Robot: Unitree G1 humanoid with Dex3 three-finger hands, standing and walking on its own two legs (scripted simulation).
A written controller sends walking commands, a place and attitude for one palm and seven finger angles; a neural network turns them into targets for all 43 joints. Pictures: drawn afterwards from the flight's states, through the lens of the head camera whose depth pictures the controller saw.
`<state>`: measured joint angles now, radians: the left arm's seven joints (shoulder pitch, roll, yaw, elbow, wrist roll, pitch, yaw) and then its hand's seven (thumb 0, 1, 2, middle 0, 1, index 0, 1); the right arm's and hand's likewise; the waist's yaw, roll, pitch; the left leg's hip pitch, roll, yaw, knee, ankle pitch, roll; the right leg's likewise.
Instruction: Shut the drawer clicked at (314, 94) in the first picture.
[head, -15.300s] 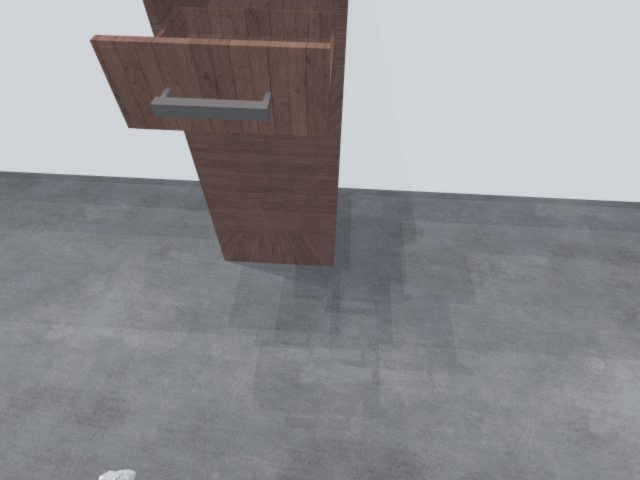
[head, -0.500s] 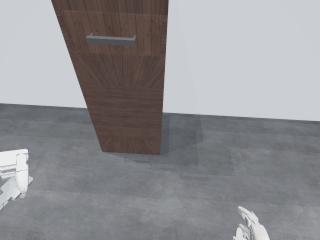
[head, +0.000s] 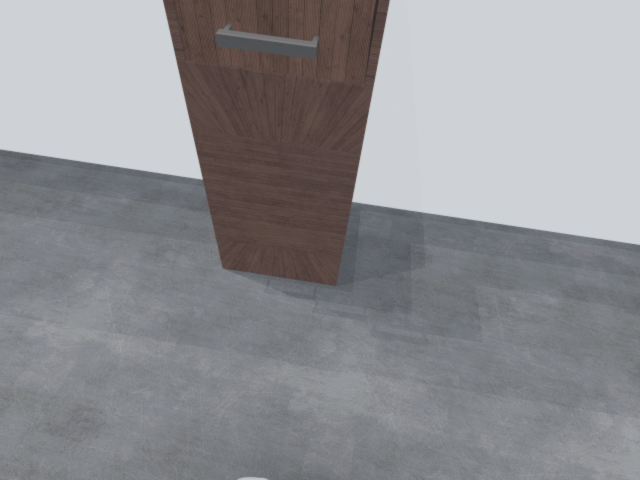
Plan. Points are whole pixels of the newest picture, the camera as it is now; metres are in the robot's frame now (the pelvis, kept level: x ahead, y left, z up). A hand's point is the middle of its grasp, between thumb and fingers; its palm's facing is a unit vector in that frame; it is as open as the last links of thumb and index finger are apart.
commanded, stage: let the arm hang, fingers relaxed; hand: left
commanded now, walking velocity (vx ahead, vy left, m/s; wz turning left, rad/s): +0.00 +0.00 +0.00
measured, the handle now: (269, 39) +0.85 +0.16 +0.12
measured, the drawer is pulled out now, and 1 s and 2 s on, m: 0.00 0.00 0.00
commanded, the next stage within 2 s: look to check the result in 0.68 s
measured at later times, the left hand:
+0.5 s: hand out of the picture -0.02 +0.14 -0.17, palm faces +0.04 -0.99 -0.14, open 7.3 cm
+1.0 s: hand out of the picture -0.01 +0.14 -0.17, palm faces +0.04 -0.98 -0.17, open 7.4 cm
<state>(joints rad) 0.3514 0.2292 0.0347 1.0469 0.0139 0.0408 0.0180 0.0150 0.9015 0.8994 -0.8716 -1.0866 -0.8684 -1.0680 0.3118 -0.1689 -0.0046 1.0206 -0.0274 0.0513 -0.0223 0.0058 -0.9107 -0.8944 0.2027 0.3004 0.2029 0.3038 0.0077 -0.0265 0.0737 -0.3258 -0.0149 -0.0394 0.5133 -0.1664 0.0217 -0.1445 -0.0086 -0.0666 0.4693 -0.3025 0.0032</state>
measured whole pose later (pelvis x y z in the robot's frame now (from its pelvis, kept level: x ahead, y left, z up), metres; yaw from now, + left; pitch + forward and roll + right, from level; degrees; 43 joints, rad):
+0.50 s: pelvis +0.01 +0.00 +0.00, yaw -1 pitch -2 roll +0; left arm 0.33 0.08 0.01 1.16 0.01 0.00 0.03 0.01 0.90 0.90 -0.21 -0.32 -0.21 -0.32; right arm 0.32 -0.09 -0.02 1.13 -0.02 0.03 -0.03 0.00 -0.91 -0.89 0.20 0.30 0.20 0.30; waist -0.01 0.02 0.03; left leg -0.27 -0.02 -0.02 0.47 -0.16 0.02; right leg -0.12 -0.02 -0.04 0.48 -0.32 0.00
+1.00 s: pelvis +0.03 -0.02 +0.00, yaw -1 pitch -2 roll +0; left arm 0.32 0.11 0.02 1.17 0.00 0.00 0.04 0.01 0.90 0.90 -0.20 -0.30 -0.20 -0.30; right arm 0.31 -0.11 -0.02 1.14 -0.02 0.02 -0.04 0.00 -0.91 -0.89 0.20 0.30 0.20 0.30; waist -0.01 0.02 0.07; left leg -0.25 0.00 -0.03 0.47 -0.19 0.00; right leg -0.08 0.00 -0.05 0.44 -0.33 -0.01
